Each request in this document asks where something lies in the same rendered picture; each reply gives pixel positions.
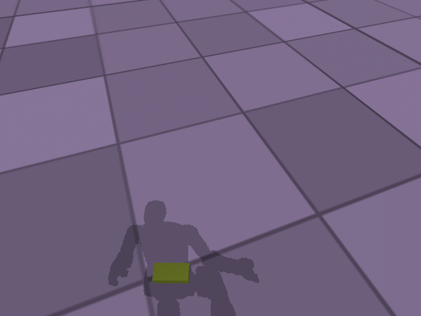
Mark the small box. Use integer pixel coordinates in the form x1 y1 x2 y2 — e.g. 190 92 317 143
152 263 190 283

